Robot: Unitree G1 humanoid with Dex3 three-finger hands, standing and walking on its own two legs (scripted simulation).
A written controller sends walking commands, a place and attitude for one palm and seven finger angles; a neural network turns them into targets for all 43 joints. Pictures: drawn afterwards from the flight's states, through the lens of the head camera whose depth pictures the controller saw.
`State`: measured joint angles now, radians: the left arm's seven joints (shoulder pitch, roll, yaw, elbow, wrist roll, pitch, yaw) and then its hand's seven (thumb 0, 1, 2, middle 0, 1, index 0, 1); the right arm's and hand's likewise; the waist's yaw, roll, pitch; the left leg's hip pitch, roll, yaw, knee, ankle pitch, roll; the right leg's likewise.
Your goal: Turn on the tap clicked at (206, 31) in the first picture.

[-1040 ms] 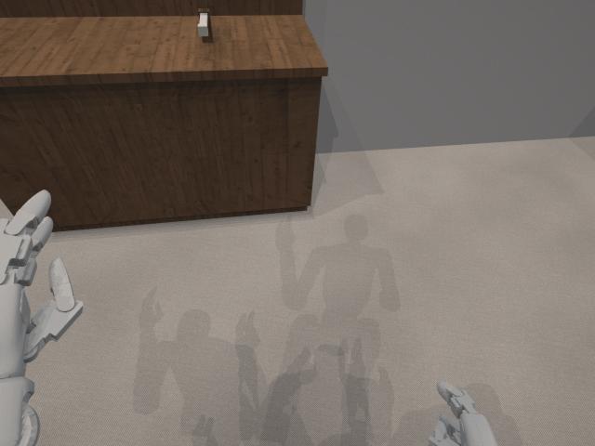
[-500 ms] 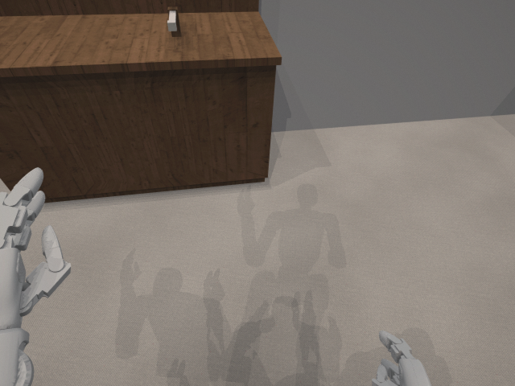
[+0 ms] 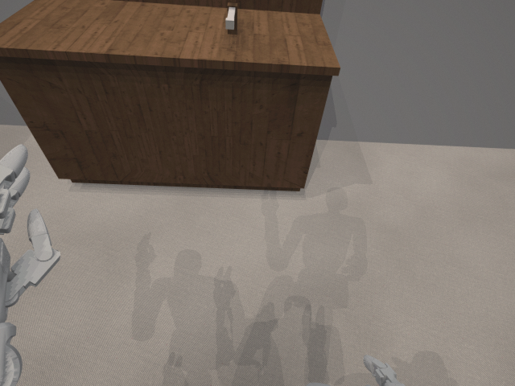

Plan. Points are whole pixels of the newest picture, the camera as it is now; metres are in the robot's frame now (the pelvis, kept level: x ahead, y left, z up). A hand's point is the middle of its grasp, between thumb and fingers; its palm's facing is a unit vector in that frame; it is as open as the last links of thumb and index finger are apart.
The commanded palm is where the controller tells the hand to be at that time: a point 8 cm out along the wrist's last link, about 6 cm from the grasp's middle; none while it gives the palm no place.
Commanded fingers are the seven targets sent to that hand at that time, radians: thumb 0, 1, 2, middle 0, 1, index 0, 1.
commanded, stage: walk to a spot facing it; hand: left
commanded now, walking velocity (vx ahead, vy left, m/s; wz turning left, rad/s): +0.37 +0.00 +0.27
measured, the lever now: (230, 23) +1.17 +0.15 +0.07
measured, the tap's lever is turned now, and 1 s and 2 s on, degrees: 0 0 0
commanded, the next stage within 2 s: turn to face it in 1.04 s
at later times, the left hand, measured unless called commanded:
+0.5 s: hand (97, 190) +0.31 +0.23 +0.17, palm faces +0.56 -0.71 -0.44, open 7.5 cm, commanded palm +0.25 +0.26 +0.18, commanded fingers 0.00 0.90 0.90 -0.20 -0.30 -0.20 -0.30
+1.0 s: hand (94, 145) +0.40 +0.27 +0.17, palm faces +0.73 -0.53 -0.44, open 7.4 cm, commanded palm +0.34 +0.28 +0.18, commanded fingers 0.00 0.90 0.90 -0.20 -0.30 -0.20 -0.30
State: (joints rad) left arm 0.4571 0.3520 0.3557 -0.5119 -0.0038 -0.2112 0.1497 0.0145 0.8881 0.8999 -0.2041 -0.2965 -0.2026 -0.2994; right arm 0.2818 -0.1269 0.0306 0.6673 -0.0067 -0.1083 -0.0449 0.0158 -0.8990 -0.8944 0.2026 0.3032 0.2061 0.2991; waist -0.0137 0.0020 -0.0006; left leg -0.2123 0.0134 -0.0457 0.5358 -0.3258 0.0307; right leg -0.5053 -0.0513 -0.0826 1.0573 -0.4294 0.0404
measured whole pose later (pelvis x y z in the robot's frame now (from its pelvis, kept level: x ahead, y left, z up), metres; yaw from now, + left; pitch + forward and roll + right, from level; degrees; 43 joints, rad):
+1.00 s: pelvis +0.30 -0.04 -0.02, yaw +23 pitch -1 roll +0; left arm 0.42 0.34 0.36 -0.47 -0.01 -0.19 0.15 0.01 0.88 0.90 -0.21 -0.30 -0.21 -0.30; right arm 0.24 -0.19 0.02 0.68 0.00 -0.07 -0.06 0.01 -0.90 -0.89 0.21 0.30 0.21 0.30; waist 0.05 0.05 0.03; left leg -0.45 0.05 0.00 1.03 -0.49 0.00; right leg -0.31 -0.13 -0.19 0.66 -0.32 0.01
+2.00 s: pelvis +0.34 -0.06 +0.00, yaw +6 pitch +1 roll +3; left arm 0.51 0.42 0.40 -0.52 -0.06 -0.22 0.15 0.01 0.88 0.90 -0.21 -0.30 -0.21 -0.30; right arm 0.20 -0.29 -0.05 0.58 0.01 0.02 -0.04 0.02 -0.90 -0.90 0.20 0.30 0.20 0.30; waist 0.00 -0.01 0.01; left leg -0.41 0.04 0.01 0.91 -0.44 -0.07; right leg -0.38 0.09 0.03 0.45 -0.09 -0.11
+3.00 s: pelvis +0.25 -0.11 +0.00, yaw -15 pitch -1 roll -2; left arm 0.46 0.31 0.34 -0.40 0.01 -0.20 0.16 0.01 0.89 0.90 -0.21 -0.30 -0.20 -0.30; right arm 0.28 -0.19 -0.01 0.63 0.01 -0.08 -0.06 0.01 -0.90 -0.90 0.20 0.30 0.20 0.30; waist 0.00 0.03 -0.05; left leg -0.24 0.05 0.07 0.53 -0.27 0.02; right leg -0.33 -0.01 -0.10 0.83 -0.47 0.01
